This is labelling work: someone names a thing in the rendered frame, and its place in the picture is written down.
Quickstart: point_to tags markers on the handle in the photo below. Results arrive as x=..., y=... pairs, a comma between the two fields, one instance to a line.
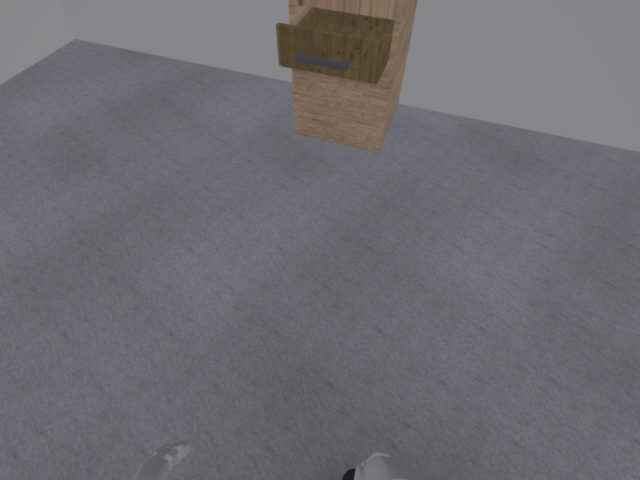
x=322, y=62

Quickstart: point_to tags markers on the drawer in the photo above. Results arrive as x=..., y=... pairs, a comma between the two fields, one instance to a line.
x=336, y=35

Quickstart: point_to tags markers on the right robot shin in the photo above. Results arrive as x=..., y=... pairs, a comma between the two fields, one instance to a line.
x=377, y=454

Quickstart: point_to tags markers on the cabinet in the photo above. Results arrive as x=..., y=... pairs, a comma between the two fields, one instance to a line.
x=344, y=111

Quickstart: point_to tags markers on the robot left hand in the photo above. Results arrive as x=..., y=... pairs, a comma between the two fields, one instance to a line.
x=164, y=460

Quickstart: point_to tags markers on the right robot thigh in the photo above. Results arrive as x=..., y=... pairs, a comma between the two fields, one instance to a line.
x=386, y=468

